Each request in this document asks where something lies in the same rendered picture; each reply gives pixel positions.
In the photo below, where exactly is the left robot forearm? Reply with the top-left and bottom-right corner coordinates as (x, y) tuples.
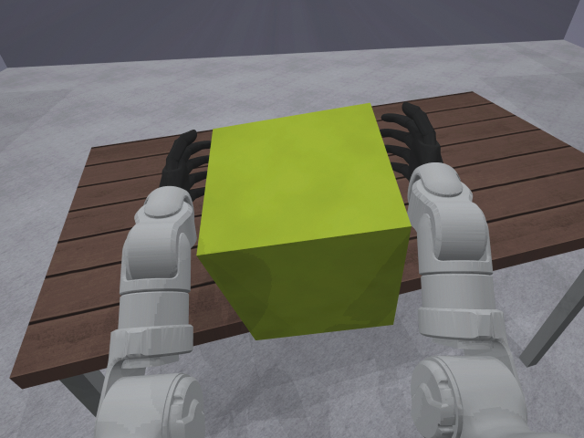
(94, 186), (197, 438)

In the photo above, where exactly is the carton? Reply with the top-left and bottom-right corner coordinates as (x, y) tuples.
(196, 103), (412, 340)

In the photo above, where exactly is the right robot hand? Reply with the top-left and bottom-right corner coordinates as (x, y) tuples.
(380, 102), (443, 182)

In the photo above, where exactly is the left robot upper arm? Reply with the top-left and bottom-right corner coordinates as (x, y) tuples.
(95, 372), (205, 438)

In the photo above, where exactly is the right robot forearm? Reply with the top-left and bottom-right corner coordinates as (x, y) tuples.
(407, 162), (527, 411)

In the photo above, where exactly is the table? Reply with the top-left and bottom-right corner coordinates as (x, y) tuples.
(9, 91), (584, 417)

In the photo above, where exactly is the left robot hand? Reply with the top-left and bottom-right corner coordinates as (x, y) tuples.
(159, 130), (211, 201)

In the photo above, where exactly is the right robot upper arm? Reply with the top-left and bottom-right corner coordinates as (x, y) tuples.
(411, 356), (574, 438)

